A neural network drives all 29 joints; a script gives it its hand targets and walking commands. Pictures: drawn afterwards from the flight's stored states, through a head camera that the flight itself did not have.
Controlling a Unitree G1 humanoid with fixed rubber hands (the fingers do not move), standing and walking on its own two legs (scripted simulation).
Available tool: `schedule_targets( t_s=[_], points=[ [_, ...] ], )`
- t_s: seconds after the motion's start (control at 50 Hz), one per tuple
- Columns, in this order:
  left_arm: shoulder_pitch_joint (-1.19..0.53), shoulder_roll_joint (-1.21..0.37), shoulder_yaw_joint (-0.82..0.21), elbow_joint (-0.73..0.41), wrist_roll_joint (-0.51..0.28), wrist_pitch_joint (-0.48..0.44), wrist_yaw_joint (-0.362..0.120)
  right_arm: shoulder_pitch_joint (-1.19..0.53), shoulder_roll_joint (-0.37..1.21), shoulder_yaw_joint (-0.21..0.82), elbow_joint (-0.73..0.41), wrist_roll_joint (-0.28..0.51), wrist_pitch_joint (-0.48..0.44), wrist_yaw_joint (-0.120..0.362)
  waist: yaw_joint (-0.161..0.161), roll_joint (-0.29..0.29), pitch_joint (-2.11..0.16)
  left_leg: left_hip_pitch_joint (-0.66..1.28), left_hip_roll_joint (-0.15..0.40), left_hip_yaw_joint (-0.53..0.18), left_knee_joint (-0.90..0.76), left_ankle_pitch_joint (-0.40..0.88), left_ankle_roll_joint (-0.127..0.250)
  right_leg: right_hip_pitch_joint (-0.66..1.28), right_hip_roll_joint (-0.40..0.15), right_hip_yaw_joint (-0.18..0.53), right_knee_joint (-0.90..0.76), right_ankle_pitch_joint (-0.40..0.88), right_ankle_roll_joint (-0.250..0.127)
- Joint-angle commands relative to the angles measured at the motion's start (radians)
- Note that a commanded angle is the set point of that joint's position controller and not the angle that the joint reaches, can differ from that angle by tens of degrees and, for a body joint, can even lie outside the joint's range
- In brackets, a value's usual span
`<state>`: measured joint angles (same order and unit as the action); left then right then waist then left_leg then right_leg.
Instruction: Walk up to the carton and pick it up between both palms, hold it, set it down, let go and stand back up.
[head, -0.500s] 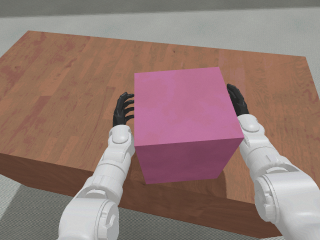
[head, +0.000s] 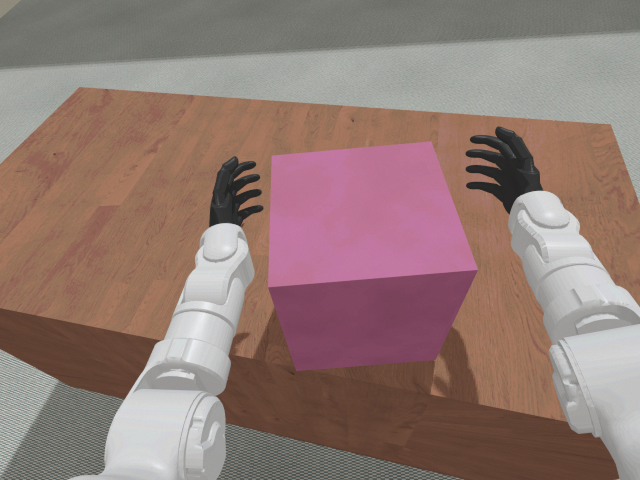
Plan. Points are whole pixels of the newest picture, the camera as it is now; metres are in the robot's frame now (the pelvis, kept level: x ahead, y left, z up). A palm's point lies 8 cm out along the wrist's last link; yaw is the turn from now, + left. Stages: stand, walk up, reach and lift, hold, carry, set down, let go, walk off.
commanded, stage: set down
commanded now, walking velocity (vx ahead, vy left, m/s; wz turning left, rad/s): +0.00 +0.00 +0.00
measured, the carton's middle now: (358, 264) +0.42 +0.05 +0.00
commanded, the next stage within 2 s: none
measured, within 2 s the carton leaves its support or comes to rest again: neither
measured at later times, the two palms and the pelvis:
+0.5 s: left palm (208, 199) +0.38 +0.21 +0.16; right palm (559, 150) +0.48 -0.15 +0.18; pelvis -0.01 +0.00 +0.01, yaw +1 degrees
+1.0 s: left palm (217, 244) +0.34 +0.19 +0.12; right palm (559, 220) +0.43 -0.17 +0.13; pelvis -0.01 +0.00 +0.01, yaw +1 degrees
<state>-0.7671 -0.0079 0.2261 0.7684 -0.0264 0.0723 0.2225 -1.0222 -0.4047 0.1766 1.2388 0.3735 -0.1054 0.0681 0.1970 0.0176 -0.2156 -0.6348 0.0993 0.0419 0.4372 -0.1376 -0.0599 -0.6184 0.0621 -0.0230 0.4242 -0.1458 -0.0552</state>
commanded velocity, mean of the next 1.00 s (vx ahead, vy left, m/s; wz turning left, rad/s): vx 0.00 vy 0.00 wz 0.00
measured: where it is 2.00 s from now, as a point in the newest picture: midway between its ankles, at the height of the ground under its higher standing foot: outside the picture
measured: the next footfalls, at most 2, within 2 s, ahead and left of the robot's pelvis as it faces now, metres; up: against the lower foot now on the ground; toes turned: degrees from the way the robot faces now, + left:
none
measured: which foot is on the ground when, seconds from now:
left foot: down 0.00-1.00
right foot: down 0.00-1.00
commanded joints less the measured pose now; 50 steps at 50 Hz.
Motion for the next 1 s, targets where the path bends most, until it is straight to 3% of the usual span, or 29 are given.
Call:
schedule_targets(
  t_s=[0.0,0.02,0.06,0.12,0.14,0.16,0.22,0.28,0.34,0.4,0.42,0.44,0.46,0.48,0.52,0.56,0.58,0.6,0.64,0.7,0.72,0.74,0.76,0.78,0.84,0.92,0.94,0.96,0.98],
  points=[
    [-0.457,0.109,-0.024,-0.23,-0.002,0.068,0.019,-0.588,-0.127,-0.048,-0.235,-0.019,0.048,0.014,0.021,-0.188,-0.603,0.21,-0.081,0.016,0.003,0.171,0.044,0.473,-0.009,0.081,-0.014,0.215,0.07],
    [-0.449,0.093,-0.045,-0.189,-0.007,0.097,0.018,-0.57,-0.13,-0.051,-0.167,-0.026,0.077,0.016,0.005,-0.183,-0.524,0.217,-0.076,0.006,-0.005,0.15,0.047,0.433,0.002,0.061,-0.016,0.164,0.062],
    [-0.473,0.113,-0.04,-0.297,-0.012,0.162,0.031,-0.607,-0.196,-0.079,-0.232,-0.025,0.109,0.013,0.005,-0.154,-0.584,0.276,-0.079,0.004,-0.007,0.213,0.031,0.474,0.012,0.06,-0.021,0.228,0.055],
    [-0.455,0.113,-0.044,-0.268,-0.004,0.256,0.039,-0.616,-0.246,-0.101,-0.175,-0.025,0.164,0.008,-0.012,-0.143,-0.507,0.317,-0.077,0.0,-0.008,0.265,0.016,0.444,0.028,0.033,-0.018,0.285,0.046],
    [-0.508,0.117,-0.032,-0.392,-0.002,0.276,0.042,-0.646,-0.229,-0.108,-0.262,-0.021,0.167,0.002,0.004,-0.135,-0.586,0.366,-0.08,0.007,-0.013,0.306,0.014,0.461,0.032,0.037,-0.031,0.32,0.048],
    [-0.458,0.105,-0.043,-0.356,-0.007,0.311,0.045,-0.625,-0.268,-0.118,-0.222,-0.02,0.185,0.003,-0.021,-0.14,-0.542,0.365,-0.079,0.002,-0.01,0.31,0.009,0.452,0.032,0.034,-0.03,0.338,0.049],
    [-0.47,0.097,-0.055,-0.451,-0.018,0.374,0.044,-0.597,-0.263,-0.094,-0.239,0.003,0.222,0.012,-0.027,-0.122,-0.529,0.389,-0.075,0.0,-0.006,0.342,0.0,0.452,0.032,0.032,-0.03,0.349,0.041],
    [-0.477,0.098,-0.066,-0.497,-0.021,0.424,0.046,-0.6,-0.254,-0.106,-0.259,0.003,0.257,0.031,-0.049,-0.113,-0.495,0.411,-0.087,-0.002,-0.028,0.305,0.007,0.446,0.029,0.027,-0.041,0.308,0.044],
    [-0.438,0.085,-0.053,-0.486,-0.004,0.458,0.043,-0.542,-0.222,-0.075,-0.213,0.015,0.29,0.047,-0.031,-0.104,-0.441,0.398,-0.091,-0.008,-0.053,0.256,0.019,0.456,0.017,0.044,-0.043,0.281,0.047],
    [-0.427,0.095,-0.044,-0.611,0.0,0.47,0.043,-0.526,-0.227,-0.089,-0.329,0.024,0.284,0.064,-0.023,-0.075,-0.509,0.424,-0.097,-0.004,-0.06,0.266,0.016,0.498,0.019,0.038,-0.046,0.305,0.047],
    [-0.366,0.083,-0.05,-0.594,0.008,0.479,0.036,-0.435,-0.23,-0.098,-0.288,0.025,0.285,0.064,-0.056,-0.058,-0.468,0.451,-0.104,-0.01,-0.063,0.281,0.013,0.501,0.014,0.04,-0.049,0.326,0.046],
    [-0.405,0.099,-0.034,-0.628,0.005,0.473,0.032,-0.481,-0.218,-0.101,-0.336,0.02,0.279,0.064,-0.045,-0.071,-0.469,0.428,-0.102,-0.009,-0.062,0.258,0.016,0.51,0.011,0.036,-0.046,0.308,0.046],
    [-0.341,0.08,-0.046,-0.632,0.021,0.473,0.027,-0.389,-0.203,-0.094,-0.312,0.017,0.279,0.064,-0.072,-0.06,-0.469,0.439,-0.105,-0.014,-0.068,0.26,0.02,0.536,0.008,0.044,-0.041,0.336,0.052],
    [-0.43,0.121,-0.025,-0.639,0.015,0.471,0.02,-0.475,-0.205,-0.103,-0.385,0.017,0.274,0.058,-0.063,-0.073,-0.47,0.413,-0.107,-0.007,-0.071,0.222,0.027,0.527,0.005,0.05,-0.043,0.305,0.059],
    [-0.331,0.078,-0.047,-0.682,0.025,0.463,0.02,-0.398,-0.206,-0.117,-0.43,-0.003,0.259,0.055,-0.071,-0.057,-0.452,0.435,-0.109,-0.011,-0.082,0.215,0.026,0.544,0.002,0.052,-0.045,0.283,0.06],
    [-0.442,0.136,-0.035,-0.641,0.003,0.468,0.025,-0.526,-0.201,-0.113,-0.499,0.007,0.266,0.045,-0.058,-0.104,-0.438,0.389,-0.109,-0.004,-0.076,0.158,0.038,0.52,0.003,0.064,-0.045,0.252,0.068],
    [-0.34,0.113,-0.031,-0.679,0.014,0.465,0.028,-0.429,-0.179,-0.109,-0.492,0.013,0.267,0.045,-0.056,-0.101,-0.411,0.386,-0.113,-0.009,-0.083,0.149,0.039,0.563,-0.018,0.074,-0.047,0.226,0.073],
    [-0.283,0.077,-0.06,-0.692,0.013,0.467,0.022,-0.364,-0.2,-0.124,-0.507,-0.001,0.255,0.046,-0.084,-0.088,-0.423,0.415,-0.108,-0.012,-0.09,0.185,0.04,0.573,-0.007,0.059,-0.042,0.267,0.067],
    [-0.315,0.115,-0.035,-0.646,-0.001,0.481,0.018,-0.422,-0.206,-0.121,-0.524,0.0,0.264,0.037,-0.06,-0.137,-0.384,0.385,-0.108,-0.011,-0.086,0.147,0.051,0.538,-0.004,0.062,-0.052,0.23,0.076],
    [-0.314,0.11,-0.031,-0.699,-0.007,0.477,0.023,-0.418,-0.193,-0.131,-0.646,-0.006,0.262,0.02,-0.064,-0.16,-0.412,0.383,-0.107,-0.006,-0.089,0.116,0.056,0.546,-0.016,0.077,-0.056,0.174,0.084],
    [-0.193,0.066,-0.046,-0.659,-0.003,0.486,0.021,-0.317,-0.201,-0.131,-0.595,-0.009,0.261,0.022,-0.076,-0.165,-0.372,0.4,-0.107,-0.016,-0.09,0.14,0.057,0.559,-0.011,0.069,-0.052,0.205,0.079],
    [-0.316,0.12,-0.03,-0.704,-0.019,0.481,0.017,-0.424,-0.204,-0.136,-0.672,-0.002,0.255,0.014,-0.065,-0.175,-0.415,0.393,-0.111,-0.004,-0.092,0.141,0.062,0.554,-0.007,0.07,-0.05,0.233,0.084],
    [-0.184,0.072,-0.044,-0.67,-0.004,0.487,0.017,-0.304,-0.199,-0.136,-0.588,-0.011,0.264,0.015,-0.085,-0.17,-0.384,0.411,-0.105,-0.013,-0.093,0.156,0.062,0.565,-0.007,0.058,-0.04,0.26,0.081],
    [-0.214,0.089,-0.037,-0.756,-0.014,0.482,0.014,-0.309,-0.208,-0.144,-0.646,-0.001,0.257,0.014,-0.076,-0.177,-0.426,0.447,-0.103,-0.006,-0.094,0.17,0.057,0.561,-0.004,0.053,-0.045,0.273,0.082],
    [-0.149,0.069,-0.045,-0.8,-0.005,0.499,0.017,-0.258,-0.229,-0.146,-0.702,0.005,0.251,0.016,-0.08,-0.155,-0.463,0.488,-0.1,-0.007,-0.073,0.26,0.05,0.562,0.011,0.042,-0.035,0.356,0.074],
    [0.011,0.024,-0.06,-0.86,0.023,0.503,0.001,-0.091,-0.229,-0.139,-0.645,0.031,0.242,0.018,-0.104,-0.122,-0.392,0.534,-0.098,-0.019,-0.074,0.32,0.042,0.58,0.007,0.041,-0.033,0.452,0.072],
    [-0.069,0.069,-0.058,-0.9,0.014,0.502,0.001,-0.163,-0.266,-0.172,-0.691,0.026,0.238,0.018,-0.113,-0.11,-0.402,0.521,-0.102,-0.01,-0.075,0.288,0.042,0.554,0.009,0.047,-0.038,0.419,0.073],
    [-0.022,0.023,-0.081,-0.873,0.014,0.496,0.004,-0.102,-0.239,-0.154,-0.626,0.033,0.241,0.029,-0.123,-0.091,-0.338,0.534,-0.099,-0.018,-0.084,0.277,0.039,0.521,0.018,0.038,-0.047,0.369,0.064],
    [-0.042,0.03,-0.081,-0.907,0.013,0.489,0.008,-0.118,-0.244,-0.15,-0.669,0.03,0.23,0.036,-0.104,-0.096,-0.352,0.549,-0.097,-0.018,-0.083,0.268,0.042,0.507,0.019,0.035,-0.06,0.333,0.063]
  ],
)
